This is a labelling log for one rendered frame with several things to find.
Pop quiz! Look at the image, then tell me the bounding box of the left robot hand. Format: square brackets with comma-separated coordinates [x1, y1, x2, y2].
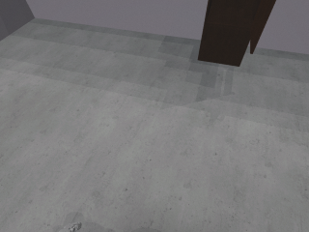
[59, 222, 82, 232]

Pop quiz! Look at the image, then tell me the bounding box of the cupboard door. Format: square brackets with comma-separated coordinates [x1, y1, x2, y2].
[250, 0, 276, 54]

